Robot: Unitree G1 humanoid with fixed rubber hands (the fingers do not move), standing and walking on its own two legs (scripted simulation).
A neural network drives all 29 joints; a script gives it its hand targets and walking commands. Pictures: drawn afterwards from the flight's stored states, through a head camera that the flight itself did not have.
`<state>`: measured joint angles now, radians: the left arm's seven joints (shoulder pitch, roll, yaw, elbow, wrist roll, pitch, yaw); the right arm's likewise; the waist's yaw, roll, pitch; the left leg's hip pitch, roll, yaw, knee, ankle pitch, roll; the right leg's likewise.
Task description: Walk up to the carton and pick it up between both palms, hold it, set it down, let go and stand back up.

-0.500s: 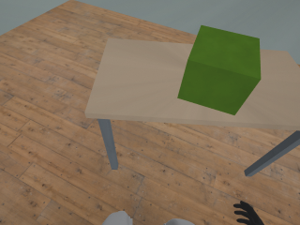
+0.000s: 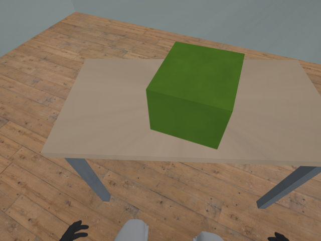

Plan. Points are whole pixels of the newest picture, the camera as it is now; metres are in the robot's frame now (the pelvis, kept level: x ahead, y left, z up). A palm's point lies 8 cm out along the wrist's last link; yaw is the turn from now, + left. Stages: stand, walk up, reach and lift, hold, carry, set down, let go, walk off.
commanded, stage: walk up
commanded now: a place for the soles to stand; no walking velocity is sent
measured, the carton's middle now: (195, 93) +0.56 -0.07 +0.00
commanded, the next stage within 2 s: none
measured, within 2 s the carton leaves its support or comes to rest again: neither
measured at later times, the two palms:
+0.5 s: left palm (124, 229) +0.16 +0.13 -0.11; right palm out of the picture +0.14 -0.43 -0.07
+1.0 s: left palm (129, 223) +0.17 +0.11 -0.09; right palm out of the picture +0.18 -0.44 -0.08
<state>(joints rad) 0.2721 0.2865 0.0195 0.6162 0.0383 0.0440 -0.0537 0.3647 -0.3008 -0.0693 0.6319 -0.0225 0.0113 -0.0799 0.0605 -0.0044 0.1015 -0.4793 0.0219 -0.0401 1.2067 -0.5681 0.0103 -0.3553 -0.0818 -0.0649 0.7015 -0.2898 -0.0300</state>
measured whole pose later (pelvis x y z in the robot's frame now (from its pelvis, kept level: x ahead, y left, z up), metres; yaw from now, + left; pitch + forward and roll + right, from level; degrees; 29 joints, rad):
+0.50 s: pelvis +0.05 -0.13 +0.00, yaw +2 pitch -2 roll +0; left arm 0.27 0.32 0.03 0.63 0.01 0.08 -0.06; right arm 0.36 -0.31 -0.06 0.59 -0.05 -0.01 -0.04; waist -0.04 -0.06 0.09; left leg -0.36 0.12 -0.02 0.67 -0.29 0.01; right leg -0.40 -0.09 0.04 0.80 -0.36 0.05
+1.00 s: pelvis +0.06 -0.16 +0.00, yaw -1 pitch -1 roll +0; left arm 0.33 0.33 0.03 0.56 0.00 0.04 0.03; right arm 0.24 -0.31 -0.02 0.62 -0.02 0.05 0.02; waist 0.00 -0.03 0.07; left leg -0.31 0.01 0.04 0.67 -0.34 0.03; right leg -0.37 -0.01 0.03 0.75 -0.43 0.00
